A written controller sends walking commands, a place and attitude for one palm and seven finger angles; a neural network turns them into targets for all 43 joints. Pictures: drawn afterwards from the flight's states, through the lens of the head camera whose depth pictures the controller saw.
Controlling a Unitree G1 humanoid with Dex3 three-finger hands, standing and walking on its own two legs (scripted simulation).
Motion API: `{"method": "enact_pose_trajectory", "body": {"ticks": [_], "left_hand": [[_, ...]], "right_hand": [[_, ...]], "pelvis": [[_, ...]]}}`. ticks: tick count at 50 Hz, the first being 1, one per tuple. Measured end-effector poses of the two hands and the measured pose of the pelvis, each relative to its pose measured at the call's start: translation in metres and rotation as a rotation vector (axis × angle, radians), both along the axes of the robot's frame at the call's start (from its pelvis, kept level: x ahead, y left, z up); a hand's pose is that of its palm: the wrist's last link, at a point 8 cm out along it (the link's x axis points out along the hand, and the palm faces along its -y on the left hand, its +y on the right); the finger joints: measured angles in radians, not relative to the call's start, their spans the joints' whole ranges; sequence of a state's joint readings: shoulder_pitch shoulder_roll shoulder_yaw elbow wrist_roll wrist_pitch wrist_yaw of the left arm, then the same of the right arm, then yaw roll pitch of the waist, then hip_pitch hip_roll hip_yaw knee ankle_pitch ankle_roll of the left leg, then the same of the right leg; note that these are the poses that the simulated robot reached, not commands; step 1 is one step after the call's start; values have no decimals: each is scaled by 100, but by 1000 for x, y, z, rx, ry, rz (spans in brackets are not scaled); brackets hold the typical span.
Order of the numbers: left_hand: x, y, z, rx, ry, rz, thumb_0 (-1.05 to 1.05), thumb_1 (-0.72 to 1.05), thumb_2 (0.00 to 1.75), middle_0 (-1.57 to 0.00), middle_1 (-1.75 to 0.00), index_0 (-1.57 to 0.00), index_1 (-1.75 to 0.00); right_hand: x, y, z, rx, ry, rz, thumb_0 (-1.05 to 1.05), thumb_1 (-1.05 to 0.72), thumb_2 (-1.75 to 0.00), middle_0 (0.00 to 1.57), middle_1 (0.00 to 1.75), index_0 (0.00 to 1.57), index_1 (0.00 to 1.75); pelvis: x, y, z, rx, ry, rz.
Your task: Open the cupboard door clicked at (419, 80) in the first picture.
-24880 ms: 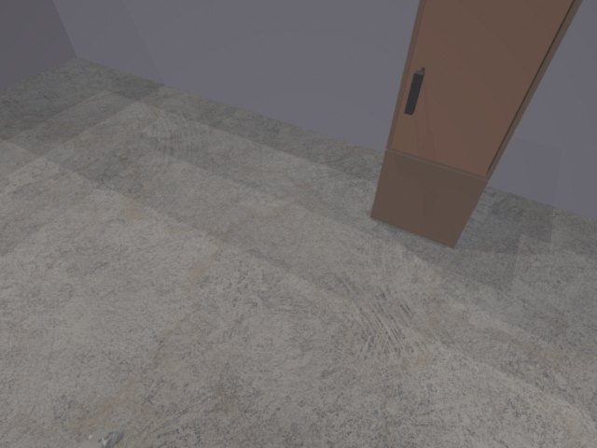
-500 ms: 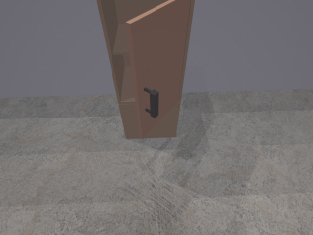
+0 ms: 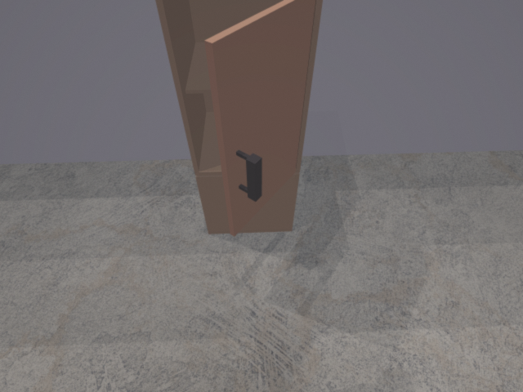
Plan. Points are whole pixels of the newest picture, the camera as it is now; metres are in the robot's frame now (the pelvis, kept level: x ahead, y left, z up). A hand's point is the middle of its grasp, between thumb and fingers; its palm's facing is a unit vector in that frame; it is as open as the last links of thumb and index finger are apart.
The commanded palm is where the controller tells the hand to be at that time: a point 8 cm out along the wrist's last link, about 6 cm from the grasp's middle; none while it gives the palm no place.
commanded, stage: walk to a spot facing it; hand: left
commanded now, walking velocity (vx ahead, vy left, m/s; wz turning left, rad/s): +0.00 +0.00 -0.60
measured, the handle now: (247, 175) +0.62 +0.07 -0.10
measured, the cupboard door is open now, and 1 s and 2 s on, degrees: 51 51 51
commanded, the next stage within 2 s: none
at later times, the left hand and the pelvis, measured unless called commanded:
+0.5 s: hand out of the picture +0.07 +0.15 -0.17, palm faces -0.17 -0.93 -0.31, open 7.3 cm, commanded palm none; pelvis -0.01 -0.05 -0.02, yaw -15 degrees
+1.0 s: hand (195, 368) +0.20 +0.14 -0.19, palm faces -0.45 -0.86 -0.23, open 7.4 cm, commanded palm none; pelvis +0.03 -0.02 -0.01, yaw -32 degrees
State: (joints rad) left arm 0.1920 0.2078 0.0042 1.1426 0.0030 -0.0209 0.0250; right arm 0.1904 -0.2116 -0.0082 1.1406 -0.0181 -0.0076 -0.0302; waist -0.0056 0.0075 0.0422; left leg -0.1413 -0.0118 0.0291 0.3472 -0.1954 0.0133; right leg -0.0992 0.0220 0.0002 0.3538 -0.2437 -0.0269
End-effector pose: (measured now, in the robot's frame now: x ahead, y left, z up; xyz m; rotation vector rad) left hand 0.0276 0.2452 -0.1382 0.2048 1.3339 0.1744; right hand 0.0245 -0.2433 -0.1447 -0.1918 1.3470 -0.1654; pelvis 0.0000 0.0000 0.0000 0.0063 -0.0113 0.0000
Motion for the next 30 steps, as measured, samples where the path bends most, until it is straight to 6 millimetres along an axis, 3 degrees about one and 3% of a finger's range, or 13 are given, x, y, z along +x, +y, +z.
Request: {"method": "enact_pose_trajectory", "body": {"ticks": [6,12,21,30], "left_hand": [[5,-2,-3,-1,17,-12,0,90,90,-20,-30,-20,-30],[14,-5,-9,2,45,-60,0,90,90,-20,-30,-20,-30],[45,-31,-4,64,-13,-156,0,91,90,-20,-30,-20,-30],[53,-62,8,53,45,-249,0,90,90,-20,-30,-20,-30]], "right_hand": [[-1,0,-4,0,-9,-43,1,-91,-90,20,30,20,30],[-16,-5,-10,-1,-19,-118,1,-91,-90,20,30,20,30],[-45,-44,-36,23,9,-211,1,-91,-90,20,30,20,30],[-20,-79,-3,-22,-113,-312,1,-91,-90,20,30,20,30]], "pelvis": [[0,-2,-3,-1,5,-43],[-6,-7,-11,20,12,-113],[-13,-38,-25,34,10,-212],[-10,-53,-4,48,39,-336]]}}
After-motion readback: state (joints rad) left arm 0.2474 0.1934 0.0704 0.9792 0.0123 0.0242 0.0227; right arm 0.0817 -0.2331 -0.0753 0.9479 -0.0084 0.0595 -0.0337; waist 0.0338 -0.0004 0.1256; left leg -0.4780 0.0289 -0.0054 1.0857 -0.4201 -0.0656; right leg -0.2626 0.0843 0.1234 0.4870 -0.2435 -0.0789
